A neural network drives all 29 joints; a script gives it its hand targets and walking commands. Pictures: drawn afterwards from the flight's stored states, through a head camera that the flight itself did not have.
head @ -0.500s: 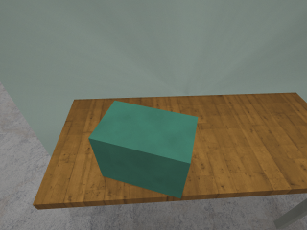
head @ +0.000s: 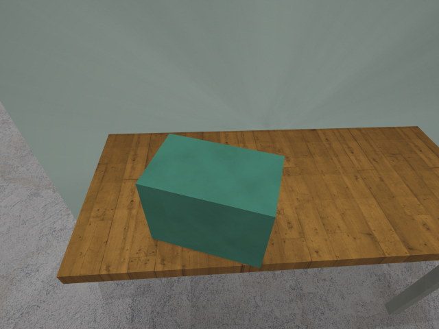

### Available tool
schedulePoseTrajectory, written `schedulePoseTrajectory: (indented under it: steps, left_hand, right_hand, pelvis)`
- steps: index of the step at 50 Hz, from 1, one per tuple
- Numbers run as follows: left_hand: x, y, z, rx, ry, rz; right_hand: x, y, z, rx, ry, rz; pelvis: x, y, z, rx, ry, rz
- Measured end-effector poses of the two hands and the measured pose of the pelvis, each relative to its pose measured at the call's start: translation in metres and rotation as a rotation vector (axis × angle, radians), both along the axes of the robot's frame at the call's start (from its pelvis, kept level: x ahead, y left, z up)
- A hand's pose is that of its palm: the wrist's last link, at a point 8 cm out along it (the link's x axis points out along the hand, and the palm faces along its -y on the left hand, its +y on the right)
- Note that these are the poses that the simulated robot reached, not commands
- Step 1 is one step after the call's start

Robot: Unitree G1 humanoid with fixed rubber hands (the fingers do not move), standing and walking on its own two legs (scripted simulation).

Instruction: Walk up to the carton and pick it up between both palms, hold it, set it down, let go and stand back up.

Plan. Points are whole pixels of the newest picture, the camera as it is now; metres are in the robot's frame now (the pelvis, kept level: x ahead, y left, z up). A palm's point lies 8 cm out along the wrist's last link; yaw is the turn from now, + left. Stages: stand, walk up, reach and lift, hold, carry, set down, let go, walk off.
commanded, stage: stand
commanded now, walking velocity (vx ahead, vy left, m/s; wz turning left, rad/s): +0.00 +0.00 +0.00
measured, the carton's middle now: (214, 199) +0.42 +0.02 -0.03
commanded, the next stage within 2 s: none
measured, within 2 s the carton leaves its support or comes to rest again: neither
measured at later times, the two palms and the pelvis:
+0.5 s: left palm out of the picture +0.02 +0.28 -0.13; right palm out of the picture +0.02 -0.27 -0.13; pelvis -0.02 +0.00 +0.00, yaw +0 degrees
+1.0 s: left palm out of the picture +0.05 +0.27 -0.12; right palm out of the picture +0.04 -0.27 -0.13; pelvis +0.01 +0.00 +0.00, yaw +0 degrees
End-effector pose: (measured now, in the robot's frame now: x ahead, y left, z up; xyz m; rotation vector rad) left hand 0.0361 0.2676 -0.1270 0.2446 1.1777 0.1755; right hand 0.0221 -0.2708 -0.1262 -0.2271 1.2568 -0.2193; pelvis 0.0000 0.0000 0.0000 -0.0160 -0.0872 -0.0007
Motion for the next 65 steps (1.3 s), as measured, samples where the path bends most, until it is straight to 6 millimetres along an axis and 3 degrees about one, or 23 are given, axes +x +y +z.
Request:
schedulePoseTrajectory:
  steps: [12,27,43,65]
  left_hand:
    - [-0.016,0.015,0.002,0.028,0.024,0.002]
    - [-0.020,0.011,0.001,0.017,0.020,0.010]
    - [0.001,0.006,0.001,0.011,0.022,0.012]
    - [0.043,-0.001,0.003,0.014,0.016,0.035]
  right_hand:
    - [-0.007,0.003,-0.002,0.004,-0.005,0.006]
    - [-0.004,-0.003,0.000,-0.002,-0.015,0.015]
    - [0.006,-0.007,0.001,-0.009,-0.003,0.011]
    - [0.056,-0.012,0.003,-0.013,-0.024,0.021]
  pelvis:
    - [-0.013,0.004,-0.001,-0.004,0.008,0.000]
    - [-0.016,0.002,-0.002,-0.005,0.021,0.008]
    - [-0.003,-0.002,-0.001,0.000,0.033,0.007]
    - [0.030,-0.008,0.002,0.012,0.031,0.004]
